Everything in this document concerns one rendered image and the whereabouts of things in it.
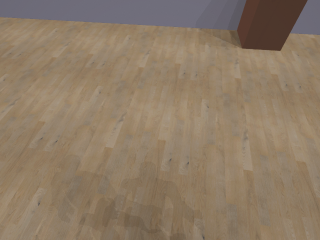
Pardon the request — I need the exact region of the cabinet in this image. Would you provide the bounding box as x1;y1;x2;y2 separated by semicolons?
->
237;0;308;51

